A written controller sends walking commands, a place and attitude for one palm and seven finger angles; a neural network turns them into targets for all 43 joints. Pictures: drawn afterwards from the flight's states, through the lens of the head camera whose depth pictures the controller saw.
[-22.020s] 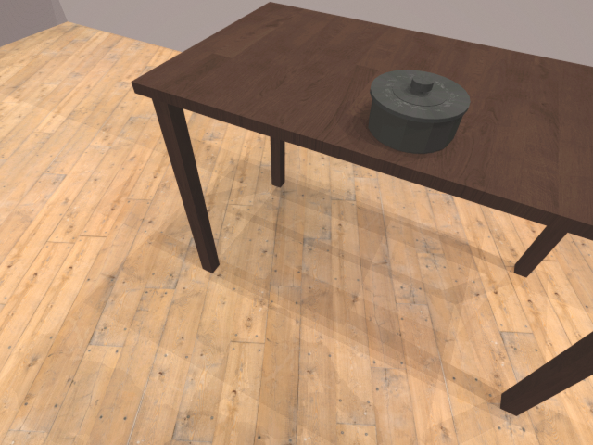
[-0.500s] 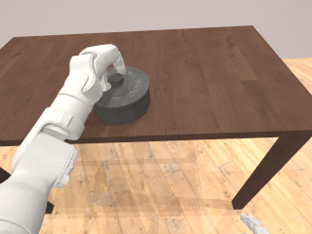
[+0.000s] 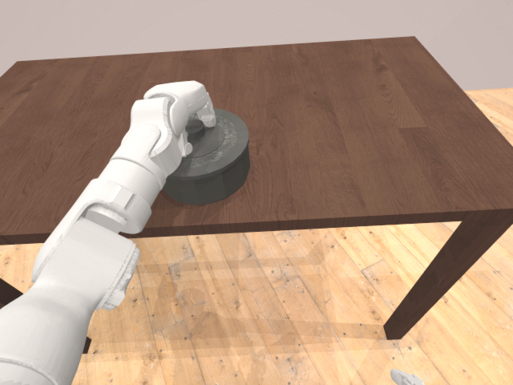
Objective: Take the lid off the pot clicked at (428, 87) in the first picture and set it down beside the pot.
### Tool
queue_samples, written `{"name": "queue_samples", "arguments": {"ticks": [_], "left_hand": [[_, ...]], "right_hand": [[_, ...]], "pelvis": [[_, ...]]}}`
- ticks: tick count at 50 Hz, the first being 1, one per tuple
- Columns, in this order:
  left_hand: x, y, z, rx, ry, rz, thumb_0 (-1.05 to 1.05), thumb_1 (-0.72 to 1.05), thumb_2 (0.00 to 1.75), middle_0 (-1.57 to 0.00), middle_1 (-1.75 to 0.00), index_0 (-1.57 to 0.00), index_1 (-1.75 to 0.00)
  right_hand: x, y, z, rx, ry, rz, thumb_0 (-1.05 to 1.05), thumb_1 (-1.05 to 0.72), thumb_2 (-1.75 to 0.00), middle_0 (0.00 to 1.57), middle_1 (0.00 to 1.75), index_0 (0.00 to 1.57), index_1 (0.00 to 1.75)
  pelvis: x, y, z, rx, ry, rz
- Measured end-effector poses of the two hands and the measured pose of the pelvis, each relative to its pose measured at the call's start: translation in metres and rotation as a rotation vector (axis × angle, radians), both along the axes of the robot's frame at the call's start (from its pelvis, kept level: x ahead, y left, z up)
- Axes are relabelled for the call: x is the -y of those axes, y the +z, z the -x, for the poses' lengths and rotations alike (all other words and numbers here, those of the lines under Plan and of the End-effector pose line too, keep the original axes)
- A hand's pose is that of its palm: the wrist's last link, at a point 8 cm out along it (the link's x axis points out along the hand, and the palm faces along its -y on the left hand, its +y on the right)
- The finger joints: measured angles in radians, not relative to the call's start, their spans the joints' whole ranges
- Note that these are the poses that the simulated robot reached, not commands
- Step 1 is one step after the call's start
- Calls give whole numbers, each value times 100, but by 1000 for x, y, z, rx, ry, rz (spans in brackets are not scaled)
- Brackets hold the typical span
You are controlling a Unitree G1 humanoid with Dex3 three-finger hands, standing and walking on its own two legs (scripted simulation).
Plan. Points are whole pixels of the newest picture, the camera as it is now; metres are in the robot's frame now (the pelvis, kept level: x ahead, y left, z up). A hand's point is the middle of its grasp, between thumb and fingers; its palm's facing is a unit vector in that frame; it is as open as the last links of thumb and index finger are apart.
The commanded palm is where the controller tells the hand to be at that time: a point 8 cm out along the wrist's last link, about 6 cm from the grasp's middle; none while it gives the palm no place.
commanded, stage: close the fingers and squeeze the knob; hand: left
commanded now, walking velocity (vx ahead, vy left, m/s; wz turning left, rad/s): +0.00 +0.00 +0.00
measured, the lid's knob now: (192, 129) +0.50 +0.10 +0.15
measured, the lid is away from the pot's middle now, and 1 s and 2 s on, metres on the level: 0.00 0.01 0.01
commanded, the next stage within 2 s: lift the lid straight up in 1.82 s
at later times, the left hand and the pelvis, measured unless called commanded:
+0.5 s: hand (184, 133) +0.46 +0.11 +0.17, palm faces -0.31 -0.08 -0.95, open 9.3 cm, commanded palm +0.45 +0.11 +0.23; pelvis +0.00 +0.00 +0.00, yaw +0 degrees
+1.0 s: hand (186, 131) +0.47 +0.10 +0.17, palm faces -0.32 -0.10 -0.94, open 7.1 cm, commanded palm +0.45 +0.11 +0.23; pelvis +0.01 -0.01 +0.00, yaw +0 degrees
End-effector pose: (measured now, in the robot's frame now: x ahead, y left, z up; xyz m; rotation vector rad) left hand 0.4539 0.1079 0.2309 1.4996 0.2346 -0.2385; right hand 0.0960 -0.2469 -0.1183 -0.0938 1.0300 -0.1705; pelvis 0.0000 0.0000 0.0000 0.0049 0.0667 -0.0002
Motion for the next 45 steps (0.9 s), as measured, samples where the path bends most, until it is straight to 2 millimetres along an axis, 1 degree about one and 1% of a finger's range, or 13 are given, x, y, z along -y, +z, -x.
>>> {"name": "queue_samples", "arguments": {"ticks": [5,7,11,14,18,24,31,36,45], "left_hand": [[-3,2,-7,-16,28,25,0,-38,170,-89,-9,-87,-9],[-4,2,-8,-17,28,26,0,-35,162,-86,-13,-84,-13],[-4,0,-9,-15,22,13,0,-27,144,-78,-26,-77,-26],[-5,0,-9,-17,22,17,0,-21,133,-73,-36,-72,-36],[-3,-1,-8,-17,14,13,0,-15,124,-68,-49,-68,-49],[-3,-2,-6,-15,19,17,0,-7,117,-64,-63,-65,-64],[0,-2,-7,-20,22,14,0,1,112,-63,-76,-65,-77],[0,-2,-9,-26,30,5,0,8,108,-64,-83,-66,-84],[0,-1,-11,-31,31,25,0,19,99,-69,-91,-69,-92]], "right_hand": [[2,-3,12,-33,-14,9,1,-90,-90,20,30,20,30],[3,-3,15,-38,-17,12,1,-90,-90,20,30,20,30],[6,-3,18,-46,-22,16,1,-90,-90,20,30,20,30],[8,-1,17,-43,-23,23,1,-90,-90,20,30,20,30],[10,1,11,-25,-19,28,1,-90,-90,20,30,20,30],[10,4,-2,7,-6,24,1,-90,-90,20,30,19,30],[8,5,-13,24,12,18,1,-90,-90,20,30,20,30],[7,4,-14,22,11,13,1,-90,-90,20,30,20,30],[11,2,-8,0,0,16,1,-90,-90,20,30,20,30]], "pelvis": [[-1,0,-1,-2,-3,-1],[-1,1,-1,-5,-5,-2],[-1,1,-3,-6,-5,-1],[0,1,-3,-4,-6,-1],[1,1,-4,-4,-2,-1],[2,1,-4,-1,-2,-1],[4,1,-4,-4,4,-2],[6,1,-5,-7,4,-3],[8,1,-8,-3,0,-3]]}}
